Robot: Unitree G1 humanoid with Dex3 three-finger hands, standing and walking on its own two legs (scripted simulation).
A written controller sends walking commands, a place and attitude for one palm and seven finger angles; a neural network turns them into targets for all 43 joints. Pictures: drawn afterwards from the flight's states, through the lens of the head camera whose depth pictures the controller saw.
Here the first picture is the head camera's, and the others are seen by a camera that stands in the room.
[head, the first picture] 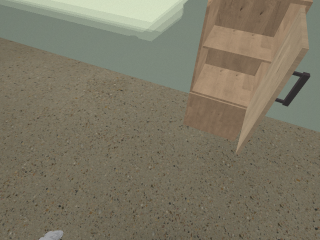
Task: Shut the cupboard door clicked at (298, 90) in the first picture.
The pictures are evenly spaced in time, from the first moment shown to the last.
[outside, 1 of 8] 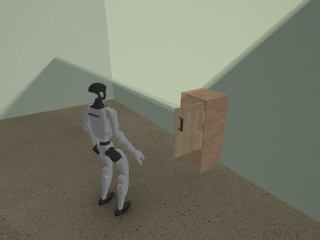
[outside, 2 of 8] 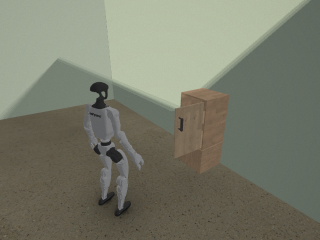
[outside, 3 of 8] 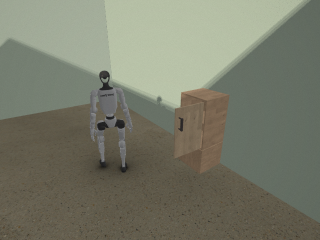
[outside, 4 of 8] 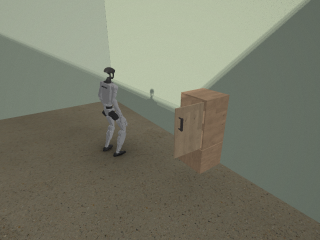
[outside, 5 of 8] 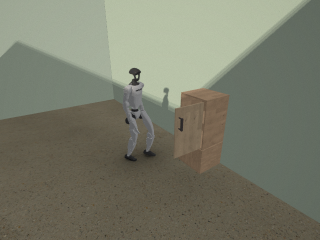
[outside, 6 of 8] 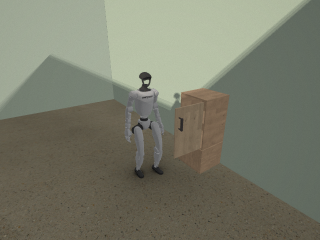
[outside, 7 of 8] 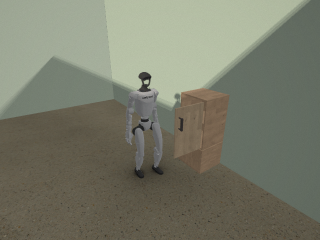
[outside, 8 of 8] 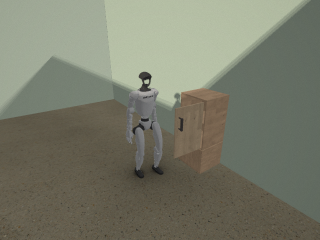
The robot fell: no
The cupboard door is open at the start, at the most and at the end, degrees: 87 87 87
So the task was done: no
